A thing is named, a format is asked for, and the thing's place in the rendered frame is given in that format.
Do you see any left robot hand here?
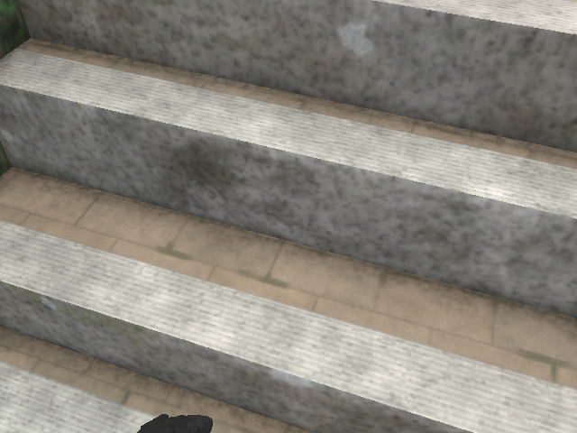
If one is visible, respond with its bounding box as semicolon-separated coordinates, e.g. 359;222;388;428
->
137;414;213;433

